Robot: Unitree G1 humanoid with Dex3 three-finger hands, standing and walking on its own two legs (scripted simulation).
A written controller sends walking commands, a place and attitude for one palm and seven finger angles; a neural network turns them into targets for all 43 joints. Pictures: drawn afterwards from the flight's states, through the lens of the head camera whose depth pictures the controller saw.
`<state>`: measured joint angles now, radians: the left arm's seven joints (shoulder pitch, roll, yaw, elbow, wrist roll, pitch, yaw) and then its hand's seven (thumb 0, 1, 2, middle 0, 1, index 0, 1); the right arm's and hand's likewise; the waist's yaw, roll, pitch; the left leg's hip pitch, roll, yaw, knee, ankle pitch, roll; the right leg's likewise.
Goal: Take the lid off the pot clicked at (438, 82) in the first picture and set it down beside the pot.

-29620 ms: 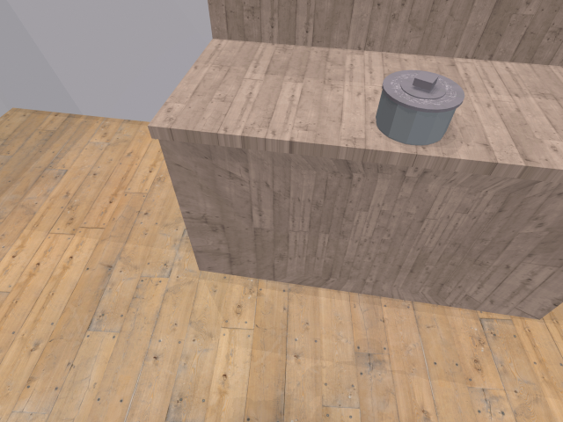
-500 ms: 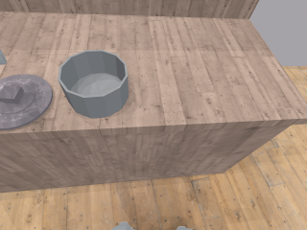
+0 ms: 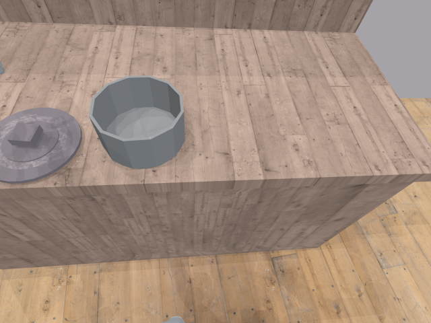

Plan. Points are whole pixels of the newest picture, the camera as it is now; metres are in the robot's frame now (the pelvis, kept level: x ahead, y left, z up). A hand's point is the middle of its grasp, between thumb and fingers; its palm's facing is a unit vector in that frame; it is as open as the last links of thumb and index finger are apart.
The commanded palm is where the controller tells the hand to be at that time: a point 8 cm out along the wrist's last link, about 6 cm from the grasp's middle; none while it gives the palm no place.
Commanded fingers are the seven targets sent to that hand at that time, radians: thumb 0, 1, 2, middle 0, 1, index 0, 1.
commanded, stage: draw the hand back to the body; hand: left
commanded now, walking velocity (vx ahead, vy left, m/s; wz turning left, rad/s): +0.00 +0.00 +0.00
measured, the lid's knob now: (26, 134) +0.47 +0.38 +0.03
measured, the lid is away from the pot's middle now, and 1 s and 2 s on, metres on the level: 0.23 0.23 0.23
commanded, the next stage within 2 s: none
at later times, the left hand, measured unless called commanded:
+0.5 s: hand out of the picture +0.42 +0.37 +0.16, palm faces -0.30 -0.10 -0.95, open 11.0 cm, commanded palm +0.39 +0.36 +0.23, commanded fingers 0.00 0.02 0.59 -0.33 -0.90 -0.33 -0.90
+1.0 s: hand (10, 92) +0.40 +0.28 +0.21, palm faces +0.52 -0.82 -0.25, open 10.3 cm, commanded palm +0.33 +0.30 +0.22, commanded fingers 0.00 0.39 0.72 -0.27 -0.64 -0.27 -0.64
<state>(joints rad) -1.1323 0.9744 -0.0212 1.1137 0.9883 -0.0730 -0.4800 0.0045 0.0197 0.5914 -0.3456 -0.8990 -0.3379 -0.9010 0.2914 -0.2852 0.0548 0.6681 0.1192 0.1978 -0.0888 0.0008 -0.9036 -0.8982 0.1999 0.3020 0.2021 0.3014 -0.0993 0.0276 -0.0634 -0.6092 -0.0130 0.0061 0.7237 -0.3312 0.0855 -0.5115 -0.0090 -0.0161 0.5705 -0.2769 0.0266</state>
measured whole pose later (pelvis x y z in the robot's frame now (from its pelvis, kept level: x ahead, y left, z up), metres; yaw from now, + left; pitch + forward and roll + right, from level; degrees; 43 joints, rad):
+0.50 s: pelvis +0.00 -0.01 +0.01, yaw +0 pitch +10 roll -4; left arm -0.78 0.94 0.13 0.77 0.92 -0.09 -0.48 0.00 0.02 0.59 -0.35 -0.90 -0.34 -0.90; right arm 0.26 -0.28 0.03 0.60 0.11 0.25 -0.04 0.00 -0.90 -0.90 0.20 0.30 0.20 0.30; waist -0.08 0.04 -0.05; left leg -0.54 -0.02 0.01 0.67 -0.31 0.08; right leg -0.45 -0.01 -0.01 0.53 -0.27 0.04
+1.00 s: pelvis +0.02 -0.05 +0.03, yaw -1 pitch +1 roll -1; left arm -0.40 0.55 0.43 0.44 -0.05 -0.07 0.07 0.01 0.18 0.65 -0.32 -0.78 -0.31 -0.78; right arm 0.22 -0.27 0.06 0.64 0.05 -0.02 -0.07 0.00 -0.90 -0.90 0.20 0.30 0.20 0.30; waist 0.00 0.02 0.02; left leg -0.19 0.02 0.03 0.43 -0.25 0.01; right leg -0.15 0.02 0.02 0.36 -0.22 0.00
